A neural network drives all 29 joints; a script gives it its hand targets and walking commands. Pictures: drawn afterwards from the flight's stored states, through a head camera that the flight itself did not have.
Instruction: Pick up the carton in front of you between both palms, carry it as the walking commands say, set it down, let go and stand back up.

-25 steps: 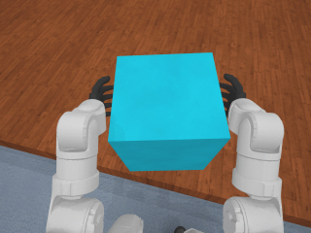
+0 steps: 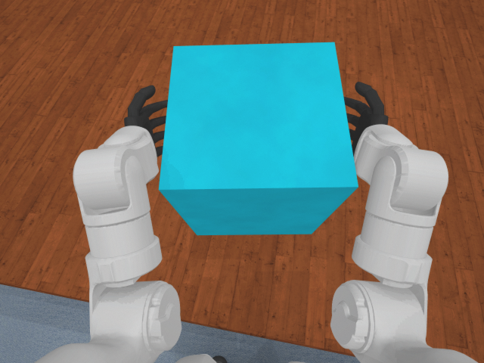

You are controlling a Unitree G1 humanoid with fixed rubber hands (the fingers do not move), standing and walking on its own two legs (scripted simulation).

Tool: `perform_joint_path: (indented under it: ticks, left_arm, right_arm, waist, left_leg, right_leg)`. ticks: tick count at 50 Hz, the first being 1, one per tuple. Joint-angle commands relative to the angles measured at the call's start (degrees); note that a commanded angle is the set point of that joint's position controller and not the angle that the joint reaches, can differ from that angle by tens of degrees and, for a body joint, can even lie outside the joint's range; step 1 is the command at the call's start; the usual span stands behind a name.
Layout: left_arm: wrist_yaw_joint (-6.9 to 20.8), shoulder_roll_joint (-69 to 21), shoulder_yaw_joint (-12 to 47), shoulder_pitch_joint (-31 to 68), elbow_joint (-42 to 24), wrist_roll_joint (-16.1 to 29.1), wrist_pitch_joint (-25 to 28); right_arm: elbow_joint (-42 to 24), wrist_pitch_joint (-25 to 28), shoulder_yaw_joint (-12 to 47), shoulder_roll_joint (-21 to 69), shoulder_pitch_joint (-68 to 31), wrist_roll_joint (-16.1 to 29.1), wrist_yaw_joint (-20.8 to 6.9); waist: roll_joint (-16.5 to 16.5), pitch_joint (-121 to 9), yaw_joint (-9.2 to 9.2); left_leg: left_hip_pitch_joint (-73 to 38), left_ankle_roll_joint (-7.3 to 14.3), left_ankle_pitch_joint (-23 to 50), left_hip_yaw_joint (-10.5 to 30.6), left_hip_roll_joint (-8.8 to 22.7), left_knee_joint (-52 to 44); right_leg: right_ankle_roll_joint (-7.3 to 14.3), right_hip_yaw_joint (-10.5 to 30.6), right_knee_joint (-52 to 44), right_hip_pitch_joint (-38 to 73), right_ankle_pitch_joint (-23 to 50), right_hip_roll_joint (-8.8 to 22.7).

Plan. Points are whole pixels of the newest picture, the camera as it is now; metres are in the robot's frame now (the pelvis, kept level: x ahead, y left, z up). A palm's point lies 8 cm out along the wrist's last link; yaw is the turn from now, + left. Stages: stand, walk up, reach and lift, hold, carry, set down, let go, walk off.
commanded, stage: carry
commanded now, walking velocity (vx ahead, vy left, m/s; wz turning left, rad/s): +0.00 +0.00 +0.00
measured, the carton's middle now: (253, 155) +0.41 -0.01 +0.07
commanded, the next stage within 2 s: none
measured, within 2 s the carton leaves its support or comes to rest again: neither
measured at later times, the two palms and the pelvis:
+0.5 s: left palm (168, 89) +0.47 +0.12 +0.15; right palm (375, 88) +0.47 -0.18 +0.15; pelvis +0.11 -0.03 +0.03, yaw +4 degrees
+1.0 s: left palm out of the picture +0.61 +0.06 +0.23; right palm (415, 1) +0.57 -0.23 +0.22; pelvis +0.23 -0.01 +0.12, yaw -1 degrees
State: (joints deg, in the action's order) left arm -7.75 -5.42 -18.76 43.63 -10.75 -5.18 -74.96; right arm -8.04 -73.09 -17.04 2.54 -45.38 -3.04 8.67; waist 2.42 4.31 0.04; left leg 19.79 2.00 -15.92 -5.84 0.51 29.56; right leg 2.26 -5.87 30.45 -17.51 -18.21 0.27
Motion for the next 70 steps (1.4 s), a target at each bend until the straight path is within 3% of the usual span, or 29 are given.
perform_joint_path:
  ticks: [1, 4, 6, 9, 12, 14, 16, 19, 21, 23, 24, 25, 26, 30, 33, 37, 38, 39, 40, 44, 48, 53, 55, 57, 59, 60, 63, 67, 70]
  left_arm:
    - [13.4, -49.9, 43.2, 36.0, 6.6, 21.9, 0.7]
    - [14.4, -53.7, 44.6, 36.1, 7.8, 22.2, 2.4]
    - [14.7, -56.8, 45.3, 39.4, 5.5, 23.1, 4.1]
    - [14.6, -57.9, 44.9, 38.3, 4.7, 24.4, 5.3]
    - [14.5, -58.3, 46.6, 37.7, 3.6, 26.6, 6.0]
    - [14.4, -57.5, 47.0, 38.1, 2.2, 27.0, 6.1]
    - [14.1, -56.4, 48.0, 39.6, -1.4, 26.8, 5.9]
    - [13.1, -54.0, 47.0, 37.7, 0.9, 26.2, 5.0]
    - [12.4, -51.8, 42.2, 29.1, 7.3, 21.2, 4.7]
    - [13.1, -52.3, 40.5, 25.1, 10.5, 19.2, 4.9]
    - [13.7, -53.3, 40.2, 26.7, 10.9, 19.3, 5.4]
    - [14.1, -53.1, 39.8, 28.6, 11.2, 18.7, 6.2]
    - [14.3, -53.7, 40.5, 27.7, 11.9, 19.3, 6.2]
    - [16.3, -57.3, 45.5, 39.8, 8.7, 27.0, 7.3]
    - [16.3, -58.9, 48.6, 47.6, -1.4, 33.9, 8.1]
    - [14.8, -58.9, 46.8, 41.6, -4.7, 33.9, 7.2]
    - [14.7, -57.7, 45.9, 39.4, -4.9, 32.3, 6.9]
    - [14.9, -58.0, 46.9, 39.1, -6.1, 32.1, 6.9]
    - [15.0, -56.6, 47.2, 38.2, -4.3, 31.5, 7.2]
    - [13.3, -51.6, 43.4, 26.1, 0.3, 20.2, 8.1]
    - [11.7, -44.2, 37.4, 16.6, 9.3, 10.1, 9.0]
    - [11.1, -42.7, 38.7, 32.3, 4.8, 13.9, 8.4]
    - [10.5, -44.1, 39.5, 32.5, 6.6, 14.6, 6.4]
    - [10.8, -44.7, 38.9, 30.2, 11.5, 15.2, 4.4]
    - [11.8, -45.4, 37.7, 32.9, 13.4, 17.2, 3.6]
    - [12.4, -46.4, 37.3, 35.5, 14.5, 18.4, 3.3]
    - [13.8, -51.2, 37.7, 44.8, 15.5, 23.2, 3.0]
    - [15.1, -57.8, 37.5, 45.5, 17.8, 25.8, 3.5]
    - [15.7, -62.3, 37.6, 46.1, 18.1, 28.4, 4.9]
  right_arm:
    - [3.6, -1.2, 42.4, 54.0, -36.4, 20.6, -13.7]
    - [9.2, 0.3, 42.9, 57.8, -33.3, 20.9, -15.4]
    - [9.8, 1.6, 43.8, 61.7, -33.0, 22.5, -16.6]
    - [8.2, 2.6, 44.2, 64.0, -34.2, 23.9, -16.3]
    - [5.7, 3.7, 42.9, 62.4, -32.4, 22.0, -15.0]
    - [6.3, 4.1, 42.2, 61.7, -29.7, 20.5, -14.5]
    - [3.7, 4.1, 43.2, 60.2, -30.1, 21.9, -14.6]
    - [5.1, 3.0, 43.8, 58.9, -30.7, 23.1, -15.0]
    - [7.9, 2.3, 45.3, 59.8, -29.2, 25.1, -16.2]
    - [9.1, 3.2, 44.3, 58.3, -26.7, 25.2, -16.8]
    - [8.7, 3.6, 44.8, 59.2, -30.4, 25.5, -17.0]
    - [7.6, 3.8, 45.9, 61.9, -34.8, 26.6, -17.3]
    - [9.6, 4.0, 45.7, 63.3, -33.0, 26.2, -17.2]
    - [11.2, 5.3, 41.3, 59.8, -29.5, 20.4, -14.4]
    - [6.6, 6.3, 39.2, 58.0, -29.8, 17.7, -11.5]
    - [-3.9, 5.8, 40.5, 55.3, -31.1, 17.1, -8.6]
    - [-5.3, 5.6, 42.7, 56.5, -30.5, 17.9, -9.0]
    - [-6.6, 6.1, 45.1, 56.8, -28.6, 19.1, -9.7]
    - [-6.0, 6.8, 47.3, 58.2, -26.7, 20.7, -10.5]
    - [-5.1, 6.2, 53.7, 62.6, -29.6, 27.2, -14.2]
    - [1.5, 7.4, 52.4, 62.3, -35.3, 31.5, -17.4]
    - [9.2, 5.7, 47.4, 61.4, -39.5, 31.9, -18.2]
    - [16.1, 3.5, 42.9, 61.0, -34.4, 30.7, -18.2]
    - [25.0, 1.6, 37.1, 59.1, -26.4, 26.8, -18.2]
    - [28.3, 0.8, 32.8, 58.4, -26.0, 23.4, -18.1]
    - [29.1, 0.5, 30.7, 57.1, -27.3, 21.5, -17.9]
    - [26.7, 0.4, 28.9, 56.2, -33.9, 19.9, -16.8]
    - [23.7, 1.6, 28.1, 58.8, -35.4, 18.6, -15.9]
    - [17.8, 2.8, 30.5, 59.5, -38.9, 19.7, -15.0]
  waist:
    - [-0.7, -41.8, 1.31]
    - [10.4, -38.1, 1.33]
    - [2.6, -35.5, -0.48]
    - [-18.3, -30.7, -3.69]
    - [-13.0, -31.3, -1.0]
    - [-6.6, -36.3, 4.57]
    - [13.8, -37.5, 5.24]
    - [10.9, -28.0, 3.73]
    - [7.0, -30.2, 2.04]
    - [3.2, -32.9, -1.51]
    - [-5.8, -34.4, -2.94]
    - [-24.2, -31.7, -4.3]
    - [-26.5, -25.5, -7.8]
    - [-7.2, -22.5, -5.9]
    - [-5.9, -27.0, -5.24]
    - [-10.9, -44.0, 7.29]
    - [-4.6, -48.1, 11.69]
    - [17.9, -54.7, 11.58]
    - [11.4, -59.8, 11.35]
    - [-7.8, -35.7, 5.07]
    - [-6.8, -30.6, 5.26]
    - [9.2, -26.5, 2.91]
    - [7.8, -28.9, 0.8]
    - [5.4, -30.3, 0.0]
    - [-8.1, -36.7, -0.4]
    - [-10.0, -37.8, -0.38]
    - [-5.8, -27.2, 1.19]
    - [-0.4, -29.1, 0.33]
    - [-4.1, -28.8, -0.84]
  left_leg:
    - [-26.9, 2.9, 60.8, 3.4, 7.0, 3.9]
    - [-37.7, 5.7, 84.1, 5.6, 10.9, 7.5]
    - [-25.7, 4.0, 62.8, 2.5, 7.3, 10.2]
    - [12.2, -0.2, -9.6, -2.3, -1.8, 9.6]
    - [8.1, 0.3, 0.3, -4.8, -3.2, -4.9]
    - [-17.0, 1.0, 29.6, -5.0, -1.9, -16.6]
    - [-50.0, 9.1, 93.9, 8.6, 12.7, -1.7]
    - [-42.6, 8.1, 89.9, 7.5, 12.2, -1.0]
    - [-40.9, 6.7, 86.1, 3.9, 11.0, 3.2]
    - [-22.6, 4.0, 66.1, 0.2, 8.5, 11.3]
    - [-5.9, 1.7, 33.9, -0.1, 6.6, 16.7]
    - [15.5, -0.1, -14.5, -1.8, -2.3, 32.2]
    - [32.6, 0.2, -29.8, -2.1, -5.9, 46.7]
    - [55.9, 3.2, -31.7, -1.6, -5.1, 77.1]
    - [45.0, 3.7, -22.8, -6.0, -3.4, 63.5]
    - [-4.2, 7.1, -4.3, -8.8, -8.4, 32.3]
    - [-16.1, 10.2, 3.7, 1.1, -4.4, 18.8]
    - [-35.3, 22.1, 57.2, 33.4, 14.6, 10.2]
    - [-36.2, 27.5, 72.2, 43.8, 18.7, 8.9]
    - [-27.1, 16.4, 37.0, 31.2, 11.8, 6.4]
    - [-24.5, 12.5, 42.3, 21.0, 10.9, 1.0]
    - [-9.3, 8.7, 47.6, 6.8, 7.2, -0.1]
    - [-8.0, 6.4, 46.8, 3.5, 6.5, 4.5]
    - [-4.6, 3.7, 37.1, 3.1, 6.0, 9.1]
    - [4.6, -0.4, -4.6, 3.8, 0.2, 17.6]
    - [4.9, -0.2, -19.1, 7.0, -0.3, 18.5]
    - [-0.4, 0.2, -16.5, 6.6, 1.2, 3.9]
    - [-10.5, 1.4, -2.9, 7.0, 2.7, -1.3]
    - [-6.2, 1.2, -6.4, 6.4, 3.4, -0.9]
  right_leg:
    - [0.1, 1.8, 11.5, 8.8, 38.9, 4.7]
    - [-1.4, -0.7, -4.6, -3.1, 6.7, 1.3]
    - [-1.4, -1.0, -11.9, 9.5, 27.4, 1.8]
    - [3.6, 6.6, 0.4, 40.8, 97.6, 13.3]
    - [4.3, 4.1, 4.0, 39.5, 94.6, 10.7]
    - [-0.2, 0.0, 12.3, 24.1, 70.5, 5.9]
    - [-3.8, -0.9, 23.6, -11.9, -8.4, -4.1]
    - [0.4, 1.0, 13.9, -18.3, -11.8, -0.8]
    - [1.2, -1.6, 0.5, -12.2, -2.0, -1.7]
    - [0.5, -2.9, -14.9, 14.0, 29.6, 0.3]
    - [2.8, 3.0, -9.2, 28.9, 64.0, 6.8]
    - [7.2, 12.8, -3.2, 42.3, 104.2, 14.8]
    - [10.2, 15.3, -2.9, 47.0, 113.5, 16.6]
    - [13.5, 16.5, -3.3, 47.6, 83.3, 15.9]
    - [10.1, 10.4, -7.9, 37.8, 79.7, 10.1]
    - [3.5, 3.2, 7.3, 17.1, 112.1, 11.7]
    - [0.0, 4.2, 26.0, 10.9, 98.2, 9.6]
    - [-5.0, 8.1, 54.1, -9.8, 8.4, -4.9]
    - [-3.4, 21.6, 71.5, -13.1, -7.0, -10.7]
    - [1.6, 15.2, 67.1, -35.3, -9.5, -3.6]
    - [-0.6, 8.6, 49.6, -32.0, -6.4, -0.9]
    - [-0.6, -0.6, 13.6, -5.8, 10.4, -3.6]
    - [0.9, -3.8, 2.8, 5.6, 21.6, -5.2]
    - [3.4, 0.4, -3.3, 13.9, 30.7, -0.5]
    - [12.1, 19.7, -0.2, 25.1, 62.0, 15.9]
    - [15.2, 25.5, -3.4, 23.0, 49.0, 20.4]
    - [10.4, 21.3, -11.0, 7.3, 15.0, 15.8]
    - [2.2, 12.1, -10.4, 2.6, 7.8, 7.8]
    - [1.8, 12.0, -11.5, 6.8, 4.6, 8.7]
